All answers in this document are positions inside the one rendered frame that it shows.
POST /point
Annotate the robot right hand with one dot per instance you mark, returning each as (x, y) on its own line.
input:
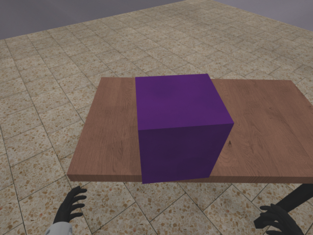
(285, 223)

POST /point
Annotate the robot left hand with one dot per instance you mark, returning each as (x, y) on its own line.
(64, 212)

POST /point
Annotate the carton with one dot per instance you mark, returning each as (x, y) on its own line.
(183, 125)

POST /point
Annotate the left robot forearm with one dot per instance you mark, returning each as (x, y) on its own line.
(59, 228)

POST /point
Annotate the table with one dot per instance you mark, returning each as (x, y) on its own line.
(271, 140)

